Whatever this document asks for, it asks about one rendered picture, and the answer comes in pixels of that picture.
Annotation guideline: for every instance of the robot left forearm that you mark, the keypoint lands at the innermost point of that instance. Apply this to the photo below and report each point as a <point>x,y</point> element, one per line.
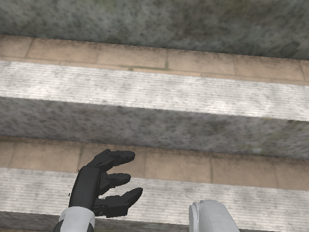
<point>76,219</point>

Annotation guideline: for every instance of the robot right thigh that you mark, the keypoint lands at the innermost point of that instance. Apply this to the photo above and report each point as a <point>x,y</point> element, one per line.
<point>210,216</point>

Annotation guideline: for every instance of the left robot hand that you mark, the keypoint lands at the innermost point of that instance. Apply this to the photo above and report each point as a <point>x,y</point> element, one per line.
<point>92,181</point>

